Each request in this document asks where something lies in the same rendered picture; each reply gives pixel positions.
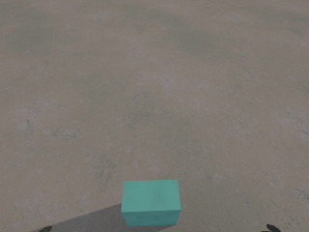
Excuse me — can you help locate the carton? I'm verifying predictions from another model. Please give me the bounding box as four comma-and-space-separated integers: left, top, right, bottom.
121, 179, 182, 227

